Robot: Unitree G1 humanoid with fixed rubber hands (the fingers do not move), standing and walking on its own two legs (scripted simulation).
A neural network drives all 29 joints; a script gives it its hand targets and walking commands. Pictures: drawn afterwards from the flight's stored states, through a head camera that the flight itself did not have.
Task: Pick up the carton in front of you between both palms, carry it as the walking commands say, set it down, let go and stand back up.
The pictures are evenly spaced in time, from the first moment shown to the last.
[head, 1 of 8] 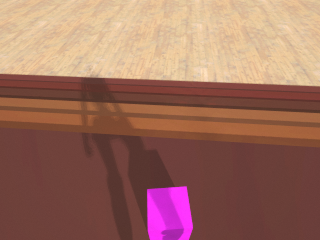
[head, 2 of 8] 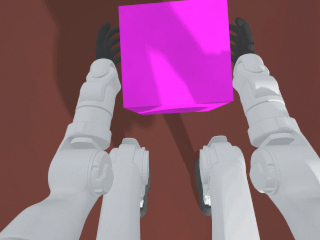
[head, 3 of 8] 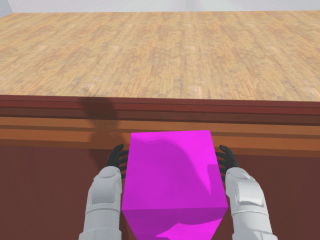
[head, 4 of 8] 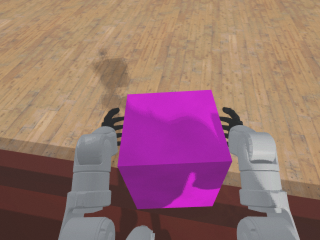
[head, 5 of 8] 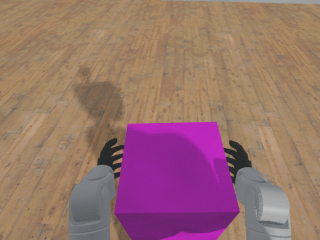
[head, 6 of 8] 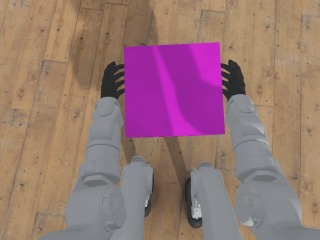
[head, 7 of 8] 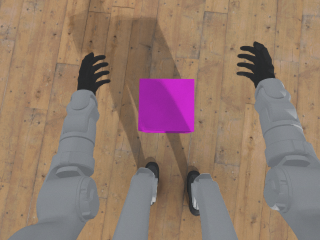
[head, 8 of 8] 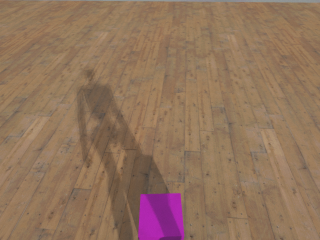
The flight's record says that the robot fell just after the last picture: no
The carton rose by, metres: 0.69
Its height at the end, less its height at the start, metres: -0.65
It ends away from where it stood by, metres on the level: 3.92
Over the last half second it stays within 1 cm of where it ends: yes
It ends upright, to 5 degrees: yes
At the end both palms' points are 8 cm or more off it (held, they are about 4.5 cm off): yes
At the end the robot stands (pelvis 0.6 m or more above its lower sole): yes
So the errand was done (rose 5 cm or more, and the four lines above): yes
